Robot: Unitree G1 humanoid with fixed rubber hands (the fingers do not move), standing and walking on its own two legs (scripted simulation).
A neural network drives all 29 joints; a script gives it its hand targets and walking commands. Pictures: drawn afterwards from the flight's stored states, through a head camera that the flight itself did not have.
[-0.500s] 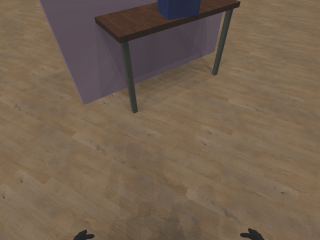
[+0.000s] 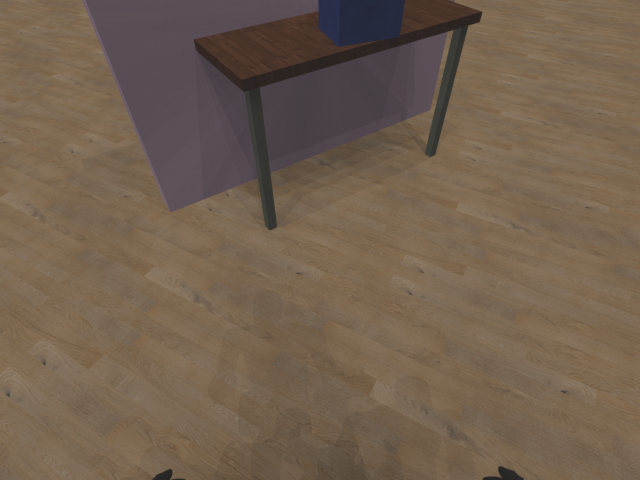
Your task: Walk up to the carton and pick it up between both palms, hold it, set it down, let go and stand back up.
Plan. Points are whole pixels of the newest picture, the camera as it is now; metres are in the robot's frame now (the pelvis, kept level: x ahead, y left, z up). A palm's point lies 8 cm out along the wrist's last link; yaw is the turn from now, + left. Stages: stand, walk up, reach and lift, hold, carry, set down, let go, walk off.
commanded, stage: stand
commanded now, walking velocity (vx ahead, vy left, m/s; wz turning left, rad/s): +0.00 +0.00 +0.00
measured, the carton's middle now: out of the picture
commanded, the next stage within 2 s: walk up in 0.38 s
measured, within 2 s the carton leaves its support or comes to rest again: neither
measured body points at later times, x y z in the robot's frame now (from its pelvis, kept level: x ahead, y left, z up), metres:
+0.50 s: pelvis +0.00 +0.00 +0.00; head +0.00 +0.01 +0.45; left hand +0.09 +0.25 -0.12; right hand +0.09 -0.24 -0.12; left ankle +0.02 +0.13 -0.73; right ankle +0.02 -0.11 -0.73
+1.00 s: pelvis +0.10 +0.03 -0.03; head +0.05 +0.07 +0.41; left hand +0.08 +0.31 -0.19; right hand +0.18 -0.24 -0.12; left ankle +0.08 +0.13 -0.73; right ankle +0.05 -0.09 -0.67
